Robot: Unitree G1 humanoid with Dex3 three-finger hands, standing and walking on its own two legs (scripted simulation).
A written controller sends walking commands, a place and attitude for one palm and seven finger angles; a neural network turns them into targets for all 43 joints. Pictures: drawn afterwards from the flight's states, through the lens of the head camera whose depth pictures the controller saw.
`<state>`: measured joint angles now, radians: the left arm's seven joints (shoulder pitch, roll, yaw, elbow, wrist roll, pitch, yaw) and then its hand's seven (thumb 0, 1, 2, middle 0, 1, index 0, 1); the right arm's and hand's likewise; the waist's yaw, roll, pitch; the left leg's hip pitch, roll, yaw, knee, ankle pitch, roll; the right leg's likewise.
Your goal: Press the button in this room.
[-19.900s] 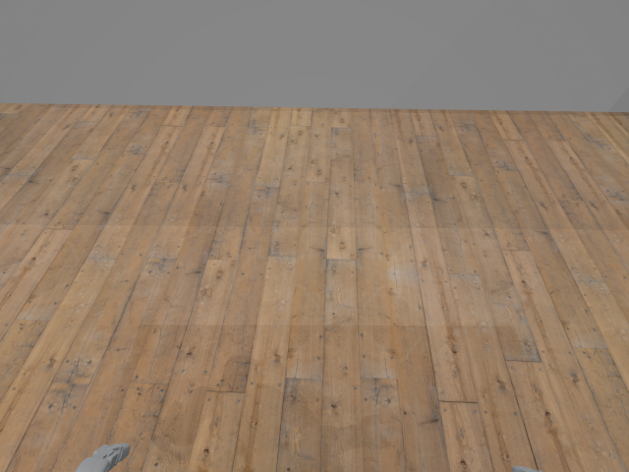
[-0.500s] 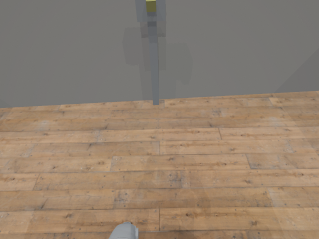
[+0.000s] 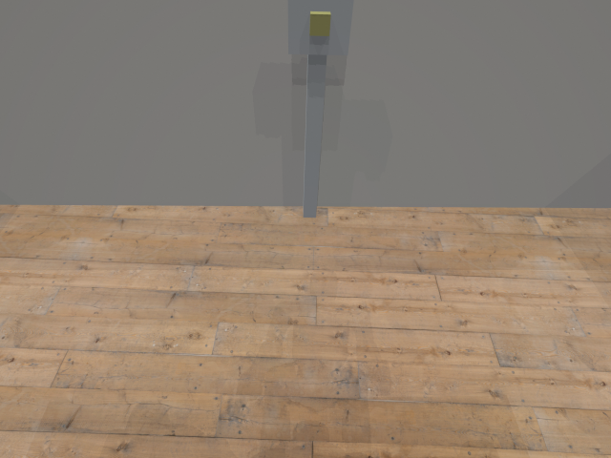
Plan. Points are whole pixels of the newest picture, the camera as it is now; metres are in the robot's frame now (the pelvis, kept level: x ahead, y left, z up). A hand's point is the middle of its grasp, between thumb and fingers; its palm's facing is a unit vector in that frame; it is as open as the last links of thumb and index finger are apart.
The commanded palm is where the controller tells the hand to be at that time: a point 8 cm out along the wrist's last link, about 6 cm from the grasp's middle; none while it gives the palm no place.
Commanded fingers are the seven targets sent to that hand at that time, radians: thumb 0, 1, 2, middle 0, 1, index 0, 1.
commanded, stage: stand and wait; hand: left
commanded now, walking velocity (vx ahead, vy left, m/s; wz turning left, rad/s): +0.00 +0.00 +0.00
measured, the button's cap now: (319, 23) +1.21 +0.05 +0.09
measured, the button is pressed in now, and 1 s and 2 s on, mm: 0 0 0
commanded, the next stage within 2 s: look at it before walking up in 0.70 s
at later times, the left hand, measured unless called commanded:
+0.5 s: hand out of the picture +0.02 +0.12 -0.17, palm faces +0.03 -0.99 -0.17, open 7.3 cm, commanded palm none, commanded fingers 0.00 0.90 0.90 -0.20 -0.30 -0.20 -0.30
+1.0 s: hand out of the picture +0.02 +0.11 -0.17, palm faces +0.05 -0.99 -0.16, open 7.4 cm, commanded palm none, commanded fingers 0.00 0.90 0.90 -0.20 -0.30 -0.20 -0.30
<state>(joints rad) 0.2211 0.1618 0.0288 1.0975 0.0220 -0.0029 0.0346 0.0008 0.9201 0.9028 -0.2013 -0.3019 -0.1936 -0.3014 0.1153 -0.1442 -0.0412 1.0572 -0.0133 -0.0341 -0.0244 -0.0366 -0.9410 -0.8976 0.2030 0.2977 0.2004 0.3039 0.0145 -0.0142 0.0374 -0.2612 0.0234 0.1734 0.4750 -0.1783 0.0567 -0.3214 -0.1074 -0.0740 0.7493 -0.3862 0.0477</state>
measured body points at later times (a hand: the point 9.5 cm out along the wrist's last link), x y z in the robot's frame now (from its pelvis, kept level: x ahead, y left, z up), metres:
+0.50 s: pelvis +0.03 -0.04 +0.01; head +0.04 -0.04 +0.46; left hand +0.02 +0.17 -0.15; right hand -0.03 -0.24 -0.16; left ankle +0.05 +0.09 -0.74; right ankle +0.02 -0.13 -0.74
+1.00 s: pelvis +0.04 -0.04 +0.01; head +0.05 -0.04 +0.46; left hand +0.01 +0.16 -0.15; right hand +0.03 -0.25 -0.16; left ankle +0.05 +0.09 -0.74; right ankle +0.02 -0.13 -0.74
